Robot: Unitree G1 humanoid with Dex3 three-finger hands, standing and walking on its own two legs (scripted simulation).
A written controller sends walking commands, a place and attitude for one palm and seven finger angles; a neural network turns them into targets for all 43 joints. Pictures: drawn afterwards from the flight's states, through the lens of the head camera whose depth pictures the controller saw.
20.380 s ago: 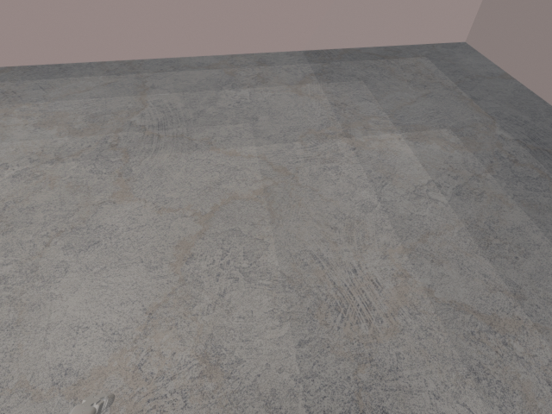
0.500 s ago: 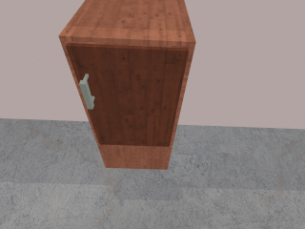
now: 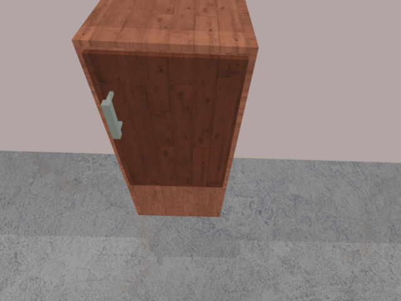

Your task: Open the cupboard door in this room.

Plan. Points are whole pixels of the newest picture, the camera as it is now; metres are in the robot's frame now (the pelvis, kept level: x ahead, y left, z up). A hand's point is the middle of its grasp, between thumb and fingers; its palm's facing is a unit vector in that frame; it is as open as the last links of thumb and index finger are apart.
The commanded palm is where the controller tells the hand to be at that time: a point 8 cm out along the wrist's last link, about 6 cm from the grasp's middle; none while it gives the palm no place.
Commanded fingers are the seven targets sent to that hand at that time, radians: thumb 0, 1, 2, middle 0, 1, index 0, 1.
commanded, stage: look again from close up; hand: left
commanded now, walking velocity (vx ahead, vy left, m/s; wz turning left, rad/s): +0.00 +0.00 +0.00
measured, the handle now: (113, 115) +0.57 +0.27 +0.00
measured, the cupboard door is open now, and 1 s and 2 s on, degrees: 0 0 0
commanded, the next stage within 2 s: shuffle to correct the standing spot in 0.46 s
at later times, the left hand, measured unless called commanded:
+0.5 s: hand out of the picture -0.02 +0.18 -0.17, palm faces +0.02 -0.98 -0.21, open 7.4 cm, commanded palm none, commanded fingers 0.00 0.90 0.90 -0.20 -0.30 -0.20 -0.30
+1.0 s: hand out of the picture -0.06 +0.19 -0.18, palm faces +0.03 -0.99 -0.11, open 7.4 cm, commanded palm none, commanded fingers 0.00 0.90 0.90 -0.20 -0.30 -0.20 -0.30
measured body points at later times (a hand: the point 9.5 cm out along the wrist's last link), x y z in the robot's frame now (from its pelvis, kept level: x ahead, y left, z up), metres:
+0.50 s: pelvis -0.06 -0.01 +0.00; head -0.09 +0.00 +0.45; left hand -0.02 +0.23 -0.15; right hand -0.03 -0.26 -0.14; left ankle -0.07 +0.08 -0.74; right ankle -0.01 -0.12 -0.74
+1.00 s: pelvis -0.05 +0.04 +0.00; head -0.05 +0.06 +0.45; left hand -0.06 +0.24 -0.17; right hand -0.14 -0.17 -0.14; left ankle -0.07 +0.08 -0.74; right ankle -0.04 -0.11 -0.69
